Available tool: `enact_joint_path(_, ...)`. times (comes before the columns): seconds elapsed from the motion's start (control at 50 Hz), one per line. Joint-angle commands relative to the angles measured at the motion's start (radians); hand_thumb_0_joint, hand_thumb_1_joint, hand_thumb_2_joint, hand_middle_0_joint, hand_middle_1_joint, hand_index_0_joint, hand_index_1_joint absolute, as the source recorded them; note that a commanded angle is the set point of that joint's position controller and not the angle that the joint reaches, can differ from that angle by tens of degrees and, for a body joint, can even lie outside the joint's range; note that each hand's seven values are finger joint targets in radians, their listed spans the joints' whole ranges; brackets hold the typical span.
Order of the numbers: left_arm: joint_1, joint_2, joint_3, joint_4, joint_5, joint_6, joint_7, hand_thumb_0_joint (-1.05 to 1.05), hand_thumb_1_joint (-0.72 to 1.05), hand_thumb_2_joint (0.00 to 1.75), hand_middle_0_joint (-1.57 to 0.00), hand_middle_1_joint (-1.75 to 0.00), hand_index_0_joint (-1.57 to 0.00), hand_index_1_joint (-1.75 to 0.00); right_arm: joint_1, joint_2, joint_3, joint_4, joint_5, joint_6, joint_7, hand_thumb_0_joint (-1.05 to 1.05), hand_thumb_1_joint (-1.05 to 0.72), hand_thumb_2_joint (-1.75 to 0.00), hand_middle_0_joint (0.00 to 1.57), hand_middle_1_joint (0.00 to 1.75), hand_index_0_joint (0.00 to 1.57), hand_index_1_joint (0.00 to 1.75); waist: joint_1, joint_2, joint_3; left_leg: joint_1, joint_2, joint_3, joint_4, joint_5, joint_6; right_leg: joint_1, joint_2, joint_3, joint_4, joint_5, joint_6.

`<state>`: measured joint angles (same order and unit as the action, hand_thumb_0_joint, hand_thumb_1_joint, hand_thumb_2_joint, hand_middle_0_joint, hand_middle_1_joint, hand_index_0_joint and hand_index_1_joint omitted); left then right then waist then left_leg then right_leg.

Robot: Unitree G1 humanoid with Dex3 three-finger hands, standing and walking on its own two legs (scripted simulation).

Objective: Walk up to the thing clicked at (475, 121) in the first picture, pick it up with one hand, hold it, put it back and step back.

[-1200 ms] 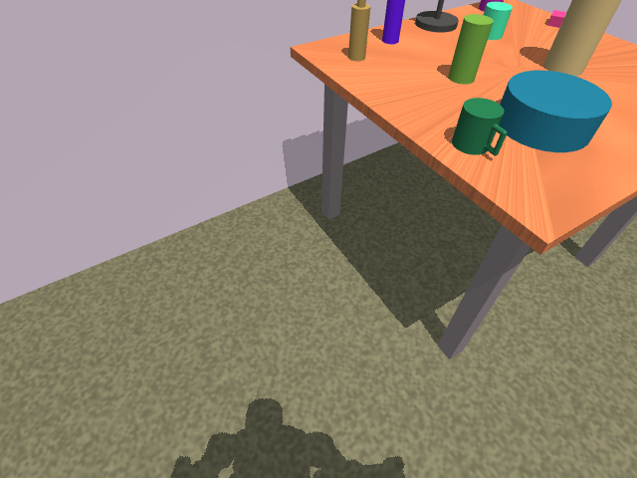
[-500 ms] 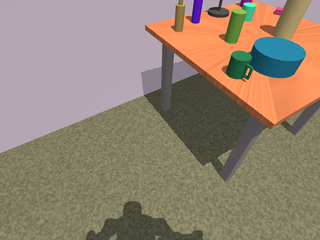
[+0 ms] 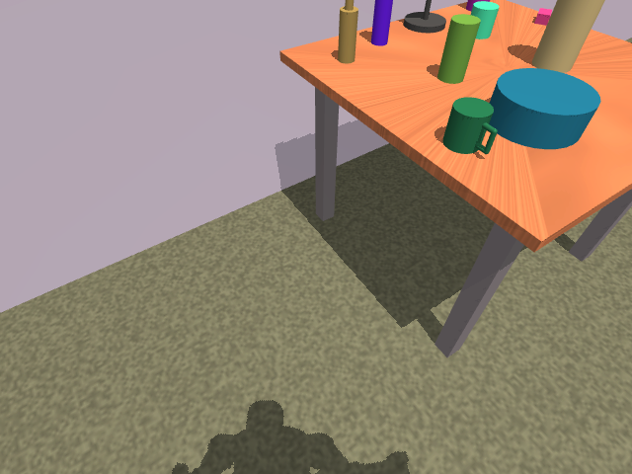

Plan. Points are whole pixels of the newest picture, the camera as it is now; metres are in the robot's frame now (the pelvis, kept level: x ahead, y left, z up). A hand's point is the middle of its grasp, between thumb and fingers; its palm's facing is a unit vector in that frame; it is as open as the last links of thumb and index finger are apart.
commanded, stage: walk up
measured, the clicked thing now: (472, 129) +0.81 -0.33 +0.00
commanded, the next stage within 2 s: none
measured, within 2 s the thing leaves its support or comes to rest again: neither
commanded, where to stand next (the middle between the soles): +0.33 +0.11 m, yaw -20 degrees
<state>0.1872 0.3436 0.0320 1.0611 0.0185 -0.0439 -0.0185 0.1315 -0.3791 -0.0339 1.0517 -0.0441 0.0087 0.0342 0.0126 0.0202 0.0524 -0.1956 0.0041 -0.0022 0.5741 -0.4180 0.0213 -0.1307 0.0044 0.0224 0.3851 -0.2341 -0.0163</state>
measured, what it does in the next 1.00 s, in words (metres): walks ahead, turning right: left foot, then right foot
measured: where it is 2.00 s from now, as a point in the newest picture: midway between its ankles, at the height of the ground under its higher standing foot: outside the picture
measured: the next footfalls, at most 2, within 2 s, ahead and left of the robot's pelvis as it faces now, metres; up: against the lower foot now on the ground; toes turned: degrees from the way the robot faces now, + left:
left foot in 0.22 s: +0.18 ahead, +0.21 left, +0.00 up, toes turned -3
right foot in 0.70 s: +0.31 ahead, -0.01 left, +0.00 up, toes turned -14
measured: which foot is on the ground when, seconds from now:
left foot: up 0.00-0.20, down 0.22-0.72, up 0.74-1.00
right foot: down 0.00-0.24, up 0.26-0.68, down 0.70-1.00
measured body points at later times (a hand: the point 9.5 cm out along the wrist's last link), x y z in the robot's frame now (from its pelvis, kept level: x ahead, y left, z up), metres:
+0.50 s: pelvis +0.13 +0.12 +0.00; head +0.15 +0.12 +0.44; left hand +0.25 +0.44 -0.12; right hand +0.10 -0.20 -0.12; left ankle +0.14 +0.21 -0.74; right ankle +0.15 -0.02 -0.69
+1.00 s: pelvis +0.28 +0.13 -0.02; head +0.32 +0.11 +0.43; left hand +0.46 +0.39 -0.12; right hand +0.27 -0.20 -0.14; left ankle +0.38 +0.27 -0.72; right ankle +0.27 +0.00 -0.74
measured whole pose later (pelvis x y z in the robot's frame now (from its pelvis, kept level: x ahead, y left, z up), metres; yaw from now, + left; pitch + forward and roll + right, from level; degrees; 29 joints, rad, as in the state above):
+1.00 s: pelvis +0.28 +0.13 -0.02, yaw -17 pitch -3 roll +0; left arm 0.25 0.37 0.01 0.78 0.01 -0.04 0.01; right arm 0.24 -0.42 -0.05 0.80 0.00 -0.01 0.01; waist 0.01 0.03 0.14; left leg -0.41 0.07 -0.02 0.80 -0.35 -0.01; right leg -0.29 0.01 0.06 0.65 -0.31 -0.01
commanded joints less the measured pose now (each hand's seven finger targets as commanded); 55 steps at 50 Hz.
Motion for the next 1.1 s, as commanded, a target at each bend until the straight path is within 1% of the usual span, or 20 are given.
enact_joint_path(0.0,0.070,0.345,0.108,-0.085,0.006,-0.036,0.035,0.00,0.90,0.90,-0.20,-0.30,-0.20,-0.30,-0.060,-0.218,-0.074,-0.150,-0.015,-0.022,0.020,0.00,-0.90,-0.90,0.20,0.30,0.20,0.30,0.025,-0.106,0.080,-0.457,0.087,-0.107,0.282,-0.008,-0.013,0.133,-0.339,0.511,-0.247,-0.458,-0.232)
enact_joint_path(0.14,0.063,0.343,0.109,-0.178,0.007,-0.034,0.024,0.00,0.90,0.90,-0.20,-0.30,-0.20,-0.30,-0.013,-0.217,-0.106,-0.232,-0.014,-0.024,0.048,0.00,-0.90,-0.90,0.20,0.30,0.20,0.30,-0.009,-0.185,0.041,-0.155,0.075,-0.037,0.099,0.047,-0.035,-0.099,-0.202,0.256,-0.124,-0.166,-0.156)
enact_joint_path(0.2,-0.033,0.310,0.096,-0.224,0.014,-0.019,0.023,0.00,0.90,0.90,-0.20,-0.30,-0.20,-0.30,0.230,-0.240,-0.144,-0.177,-0.011,-0.025,0.041,0.00,-0.90,-0.90,0.20,0.30,0.20,0.30,-0.152,-0.113,-0.018,0.258,0.025,0.033,-0.007,0.199,-0.035,-0.410,-0.100,0.137,0.123,-0.190,-0.086)
enact_joint_path(0.22,0.020,0.237,0.075,-0.234,0.025,-0.018,0.030,0.00,0.90,0.90,-0.20,-0.30,-0.20,-0.30,0.356,-0.305,-0.166,-0.155,-0.014,-0.030,0.030,0.00,-0.90,-0.90,0.20,0.30,0.20,0.30,-0.217,0.105,-0.097,0.424,0.092,-0.079,-0.061,0.098,-0.002,-0.524,-0.019,0.096,0.418,-0.259,-0.058)
enact_joint_path(0.24,0.101,0.162,0.049,-0.233,0.013,-0.016,0.037,0.00,0.90,0.90,-0.20,-0.30,-0.20,-0.30,0.376,-0.355,-0.171,-0.172,-0.023,-0.039,0.020,0.00,-0.90,-0.90,0.20,0.30,0.20,0.30,-0.199,0.345,-0.097,0.363,0.267,-0.377,-0.259,-0.198,0.036,-0.620,0.109,0.044,0.703,-0.384,-0.044)
enact_joint_path(0.26,0.141,0.240,0.062,-0.218,-0.002,-0.012,0.047,0.00,0.90,0.90,-0.20,-0.30,-0.20,-0.30,0.238,-0.386,-0.171,-0.221,-0.009,-0.041,0.019,0.00,-0.90,-0.90,0.20,0.30,0.20,0.30,-0.127,0.276,-0.055,0.145,0.397,-0.659,-0.452,-0.483,0.095,-0.565,0.061,0.084,0.812,-0.345,-0.038)
enact_joint_path(0.28,0.176,0.295,0.069,-0.206,-0.002,-0.014,0.047,0.00,0.90,0.90,-0.20,-0.30,-0.20,-0.30,0.122,-0.421,-0.173,-0.255,0.011,-0.038,0.021,0.00,-0.90,-0.90,0.20,0.30,0.20,0.30,-0.072,0.262,0.004,0.027,0.435,-0.719,-0.503,-0.611,0.179,-0.511,-0.001,0.091,0.856,-0.311,-0.050)
enact_joint_path(0.38,0.251,0.303,0.080,-0.137,-0.019,-0.012,0.011,0.00,0.90,0.90,-0.20,-0.30,-0.20,-0.30,0.111,-0.262,-0.115,-0.286,0.017,-0.063,0.012,0.00,-0.90,-0.90,0.20,0.30,0.20,0.30,-0.018,0.136,0.072,-0.044,0.219,-0.216,-0.374,-0.102,0.131,-0.407,-0.054,0.053,0.687,-0.085,-0.009)
enact_joint_path(0.56,0.033,0.249,0.064,-0.273,-0.004,-0.028,-0.006,0.00,0.90,0.90,-0.20,-0.30,-0.20,-0.30,0.264,-0.272,-0.113,-0.312,0.015,-0.063,0.011,0.00,-0.90,-0.90,0.20,0.30,0.20,0.30,-0.105,0.065,0.059,0.108,0.256,-0.085,-0.294,0.322,0.161,-0.378,-0.046,-0.042,0.303,-0.038,-0.003)
enact_joint_path(0.64,0.120,0.220,0.065,-0.265,-0.008,-0.040,0.015,0.00,0.90,0.90,-0.20,-0.30,-0.20,-0.30,0.226,-0.248,-0.103,-0.346,0.017,-0.041,0.005,0.00,-0.90,-0.90,0.20,0.30,0.20,0.30,-0.038,0.009,-0.026,0.107,0.217,-0.006,-0.065,0.647,0.117,-0.148,0.013,-0.086,0.134,0.061,-0.032)
enact_joint_path(0.68,0.273,0.296,0.096,-0.238,-0.004,-0.048,0.034,0.00,0.90,0.90,-0.20,-0.30,-0.20,-0.30,0.226,-0.185,-0.075,-0.368,0.033,-0.042,-0.002,0.00,-0.90,-0.90,0.20,0.30,0.20,0.30,0.056,-0.140,-0.144,-0.036,0.121,0.068,0.268,0.540,0.047,0.158,-0.042,0.039,0.035,0.164,-0.081)
enact_joint_path(0.7,0.310,0.369,0.118,-0.251,-0.007,-0.051,0.045,0.00,0.90,0.90,-0.20,-0.30,-0.20,-0.30,0.278,-0.134,-0.055,-0.380,0.032,-0.042,-0.003,0.00,-0.90,-0.90,0.20,0.30,0.20,0.30,0.050,-0.325,-0.209,-0.272,0.010,0.088,0.462,0.016,-0.002,0.339,-0.300,0.426,0.036,0.239,-0.174)
enact_joint_path(0.74,0.237,0.392,0.116,-0.284,-0.027,-0.036,0.054,0.00,0.90,0.90,-0.20,-0.30,-0.20,-0.30,0.264,-0.254,-0.083,-0.348,0.016,-0.012,-0.024,0.00,-0.90,-0.90,0.20,0.30,0.20,0.30,0.049,-0.190,-0.104,-0.398,0.021,-0.056,0.622,-0.238,-0.023,0.198,-0.442,0.682,-0.017,0.117,-0.342)
enact_joint_path(0.8,0.141,0.308,0.087,-0.322,-0.033,-0.037,0.058,0.00,0.90,0.90,-0.20,-0.30,-0.20,-0.30,0.263,-0.221,-0.076,-0.307,0.032,-0.009,-0.021,0.00,-0.90,-0.90,0.20,0.30,0.20,0.30,-0.011,-0.070,-0.005,-0.330,0.069,-0.080,0.587,-0.089,-0.013,0.013,-0.280,0.343,0.000,0.306,-0.236)
enact_joint_path(0.9,0.079,0.266,0.059,-0.333,0.001,-0.025,0.051,0.00,0.90,0.90,-0.20,-0.30,-0.20,-0.30,0.235,-0.165,-0.060,-0.288,0.042,-0.026,-0.027,0.00,-0.90,-0.90,0.20,0.30,0.20,0.30,-0.020,-0.176,-0.022,-0.149,0.040,0.042,0.267,0.028,-0.036,-0.156,-0.141,0.104,0.116,0.668,-0.205)
enact_joint_path(1.0,-0.010,0.286,0.067,-0.380,-0.010,0.038,0.037,0.00,0.90,0.90,-0.20,-0.30,-0.20,-0.30,0.280,-0.191,-0.089,-0.239,0.046,-0.045,-0.060,0.00,-0.90,-0.90,0.20,0.30,0.20,0.30,-0.064,-0.180,-0.086,0.060,-0.025,0.093,0.008,0.336,-0.023,-0.284,-0.084,0.106,0.345,0.312,-0.137)
enact_joint_path(1.02,-0.006,0.242,0.055,-0.388,-0.018,0.049,0.036,0.00,0.90,0.90,-0.20,-0.30,-0.20,-0.30,0.303,-0.233,-0.099,-0.233,0.032,-0.049,-0.069,0.00,-0.90,-0.90,0.20,0.30,0.20,0.30,-0.079,-0.083,-0.079,0.073,0.051,-0.007,-0.055,0.400,-0.003,-0.336,-0.042,0.119,0.410,0.138,-0.083)
enact_joint_path(1.04,0.026,0.200,0.044,-0.395,-0.025,0.060,0.037,0.00,0.90,0.90,-0.20,-0.30,-0.20,-0.30,0.290,-0.327,-0.116,-0.247,0.017,-0.055,-0.074,0.00,-0.90,-0.90,0.20,0.30,0.20,0.30,-0.069,0.119,-0.090,0.081,0.298,-0.309,-0.133,0.483,0.076,-0.429,0.073,0.092,0.581,-0.067,-0.027)
enact_joint_path(1.06,0.060,0.235,0.054,-0.372,-0.019,0.079,0.048,0.00,0.90,0.90,-0.20,-0.30,-0.20,-0.30,0.231,-0.361,-0.121,-0.270,0.033,-0.053,-0.074,0.00,-0.90,-0.90,0.20,0.30,0.20,0.30,-0.043,0.126,-0.106,-0.012,0.449,-0.459,-0.192,0.488,0.200,-0.377,0.096,0.111,0.773,-0.384,-0.013)
enact_joint_path(1.08,0.074,0.265,0.059,-0.348,-0.012,0.090,0.056,0.00,0.90,0.90,-0.20,-0.30,-0.20,-0.30,0.154,-0.400,-0.131,-0.285,0.039,-0.054,-0.077,0.00,-0.90,-0.90,0.20,0.30,0.20,0.30,-0.035,0.185,-0.082,-0.059,0.513,-0.548,-0.213,0.403,0.285,-0.386,0.058,0.160,0.865,-0.398,-0.015)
